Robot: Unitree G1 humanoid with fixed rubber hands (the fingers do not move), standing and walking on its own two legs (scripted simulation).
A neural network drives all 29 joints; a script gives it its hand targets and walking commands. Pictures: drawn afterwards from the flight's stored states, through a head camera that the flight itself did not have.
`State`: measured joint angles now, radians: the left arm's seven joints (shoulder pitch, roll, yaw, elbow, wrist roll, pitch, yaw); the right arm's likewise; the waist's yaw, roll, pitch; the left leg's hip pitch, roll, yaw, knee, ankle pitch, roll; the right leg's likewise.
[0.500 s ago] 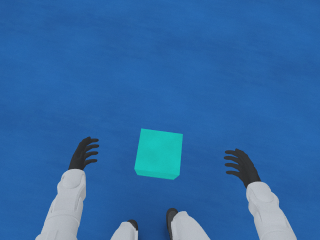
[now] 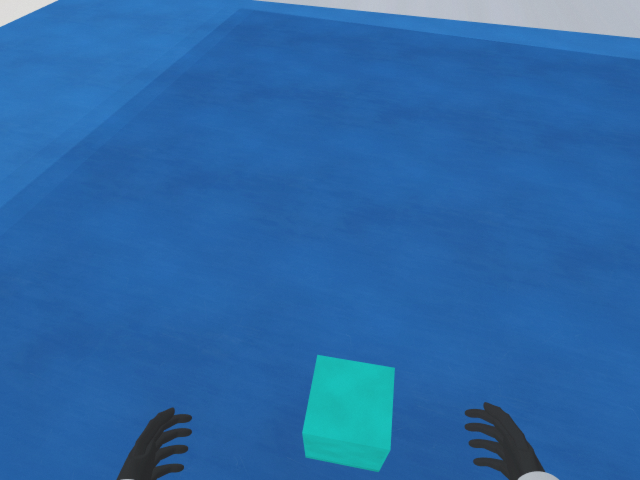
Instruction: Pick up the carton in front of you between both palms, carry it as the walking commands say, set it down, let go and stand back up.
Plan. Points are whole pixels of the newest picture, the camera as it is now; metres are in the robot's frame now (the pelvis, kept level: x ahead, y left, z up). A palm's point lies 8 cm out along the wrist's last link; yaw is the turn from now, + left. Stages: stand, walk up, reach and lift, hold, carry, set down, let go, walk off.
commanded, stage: let go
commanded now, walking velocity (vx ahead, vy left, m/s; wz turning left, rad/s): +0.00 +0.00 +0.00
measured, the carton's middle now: (348, 414) +0.41 -0.06 -0.65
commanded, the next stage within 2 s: stand in 0.30 s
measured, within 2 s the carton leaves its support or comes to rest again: neither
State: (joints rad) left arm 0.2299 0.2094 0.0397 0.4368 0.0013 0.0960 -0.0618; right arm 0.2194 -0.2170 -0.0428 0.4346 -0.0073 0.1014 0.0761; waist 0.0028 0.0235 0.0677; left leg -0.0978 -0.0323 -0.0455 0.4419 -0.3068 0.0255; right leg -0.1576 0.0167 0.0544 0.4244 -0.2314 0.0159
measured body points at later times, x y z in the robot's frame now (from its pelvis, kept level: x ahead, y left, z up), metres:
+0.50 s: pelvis +0.02 -0.02 -0.01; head +0.02 -0.03 +0.44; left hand +0.13 +0.24 -0.11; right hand +0.13 -0.30 -0.11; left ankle -0.04 +0.10 -0.74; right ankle +0.00 -0.13 -0.74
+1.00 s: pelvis +0.04 -0.03 -0.03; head +0.05 -0.04 +0.42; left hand +0.18 +0.21 -0.14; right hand +0.06 -0.31 -0.15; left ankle -0.04 +0.10 -0.74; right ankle +0.00 -0.13 -0.74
